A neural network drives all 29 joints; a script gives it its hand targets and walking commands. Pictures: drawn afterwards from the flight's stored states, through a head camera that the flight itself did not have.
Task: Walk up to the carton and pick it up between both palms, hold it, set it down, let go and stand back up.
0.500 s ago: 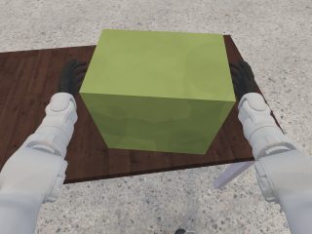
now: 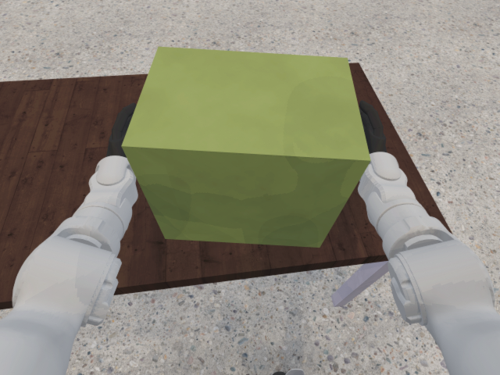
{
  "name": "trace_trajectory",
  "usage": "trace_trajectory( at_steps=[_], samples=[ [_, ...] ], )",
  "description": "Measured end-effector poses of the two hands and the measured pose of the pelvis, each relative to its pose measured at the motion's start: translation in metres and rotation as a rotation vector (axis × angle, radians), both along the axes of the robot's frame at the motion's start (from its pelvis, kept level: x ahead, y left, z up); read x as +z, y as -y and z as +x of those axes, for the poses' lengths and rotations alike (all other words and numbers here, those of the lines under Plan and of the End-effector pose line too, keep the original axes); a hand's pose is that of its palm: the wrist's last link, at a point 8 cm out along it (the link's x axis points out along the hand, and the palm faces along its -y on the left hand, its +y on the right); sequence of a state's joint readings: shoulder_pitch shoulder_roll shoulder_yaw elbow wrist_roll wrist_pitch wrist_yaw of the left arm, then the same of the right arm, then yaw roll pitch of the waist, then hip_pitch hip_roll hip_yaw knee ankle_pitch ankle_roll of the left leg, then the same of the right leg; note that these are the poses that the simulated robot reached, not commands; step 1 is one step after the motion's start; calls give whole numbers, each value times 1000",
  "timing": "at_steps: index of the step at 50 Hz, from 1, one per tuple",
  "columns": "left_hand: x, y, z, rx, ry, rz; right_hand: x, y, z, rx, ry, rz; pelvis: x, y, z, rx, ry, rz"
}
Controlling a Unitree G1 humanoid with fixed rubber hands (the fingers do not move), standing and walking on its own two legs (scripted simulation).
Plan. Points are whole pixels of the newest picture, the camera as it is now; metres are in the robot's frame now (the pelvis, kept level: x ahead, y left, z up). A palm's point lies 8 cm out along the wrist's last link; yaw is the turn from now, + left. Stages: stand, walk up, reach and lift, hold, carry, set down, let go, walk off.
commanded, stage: reach and lift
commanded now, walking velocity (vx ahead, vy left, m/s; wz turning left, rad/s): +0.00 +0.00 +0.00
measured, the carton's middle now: (247, 157) +0.48 +0.01 +0.04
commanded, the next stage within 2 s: none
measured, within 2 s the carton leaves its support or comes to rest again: neither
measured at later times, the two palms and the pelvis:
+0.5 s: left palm (123, 152) +0.45 +0.21 +0.08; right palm (370, 151) +0.46 -0.19 +0.09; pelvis +0.00 +0.00 +0.00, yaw +0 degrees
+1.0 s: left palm (125, 156) +0.45 +0.20 +0.08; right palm (369, 151) +0.46 -0.18 +0.09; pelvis +0.00 +0.00 +0.01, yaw +1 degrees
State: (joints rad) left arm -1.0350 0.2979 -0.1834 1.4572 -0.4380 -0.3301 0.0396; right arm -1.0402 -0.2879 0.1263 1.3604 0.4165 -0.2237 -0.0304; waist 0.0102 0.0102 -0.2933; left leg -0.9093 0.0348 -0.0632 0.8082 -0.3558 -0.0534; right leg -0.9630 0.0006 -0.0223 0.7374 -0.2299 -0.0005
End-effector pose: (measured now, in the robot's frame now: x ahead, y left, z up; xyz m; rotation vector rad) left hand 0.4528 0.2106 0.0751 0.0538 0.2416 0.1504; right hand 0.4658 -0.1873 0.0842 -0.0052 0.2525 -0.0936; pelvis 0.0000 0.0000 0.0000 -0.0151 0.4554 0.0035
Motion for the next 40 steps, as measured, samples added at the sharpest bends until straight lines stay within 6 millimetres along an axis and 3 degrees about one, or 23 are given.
trace_trajectory(
  at_steps=[40],
  samples=[
    [5, 6, -7, -7, 4, 4, 2, -3, -5, -31, 3, 26, 4, -5, -1, 4, 34, 2]
  ],
)
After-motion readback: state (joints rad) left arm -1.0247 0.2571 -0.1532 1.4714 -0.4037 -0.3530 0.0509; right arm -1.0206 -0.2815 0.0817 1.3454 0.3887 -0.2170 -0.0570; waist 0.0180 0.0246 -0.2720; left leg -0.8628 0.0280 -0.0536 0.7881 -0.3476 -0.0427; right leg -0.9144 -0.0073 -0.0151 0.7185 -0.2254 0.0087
